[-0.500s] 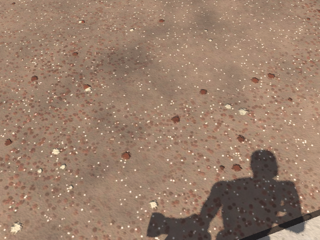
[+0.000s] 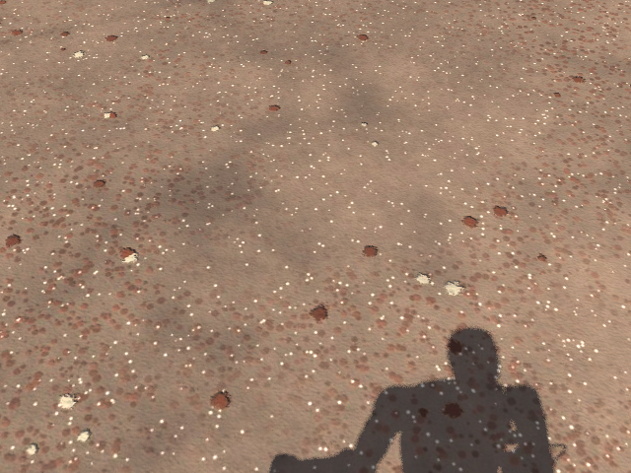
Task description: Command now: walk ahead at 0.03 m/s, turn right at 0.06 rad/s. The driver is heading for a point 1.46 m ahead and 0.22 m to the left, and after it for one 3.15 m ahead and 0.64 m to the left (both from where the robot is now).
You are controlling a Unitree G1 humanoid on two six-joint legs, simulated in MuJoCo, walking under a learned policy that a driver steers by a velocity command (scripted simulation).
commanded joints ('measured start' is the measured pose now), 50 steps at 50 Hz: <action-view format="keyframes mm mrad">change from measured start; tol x16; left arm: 1 47 106 24 -16 -1 -1 -3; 30 141 159 39 136 -32 -104 15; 50 -241 38 19 -36 -32 -127 -30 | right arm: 1 -37 -149 -34 -52 -3 -9 1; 29 -102 -117 -39 73 43 -36 -14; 36 405 -259 -91 227 30 -79 22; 40 179 -132 -34 153 20 -94 27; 50 312 -177 -31 170 16 -65 -16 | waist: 1 -12 14 -38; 23 -6 -4 -44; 30 20 -156 183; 34 -121 -59 39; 36 -157 312 -83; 39 -51 84 55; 50 -89 87 93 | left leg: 1 141 61 -77 -113 -88 16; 6 227 68 -73 -33 242 52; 22 243 45 -62 -42 215 33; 26 64 -50 34 92 -273 22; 30 -187 27 -8 206 -256 64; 34 333 -5 -19 -50 -72 90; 36 614 355 -726 -354 -223 301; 41 372 232 -309 -387 -55 179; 50 327 189 -109 -451 175 180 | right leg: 1 -98 -71 72 -144 -55 -68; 7 -43 -64 45 -117 208 -30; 22 -31 -61 30 -147 217 -30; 26 -42 -144 180 -283 -335 -133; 29 39 -319 396 -363 -319 -233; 34 -93 -156 118 -81 241 -117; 35 -283 -6 -51 260 206 -33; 36 -451 57 -5 527 -212 -8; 38 -541 -63 60 675 -100 -59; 50 -443 -108 -75 94 381 16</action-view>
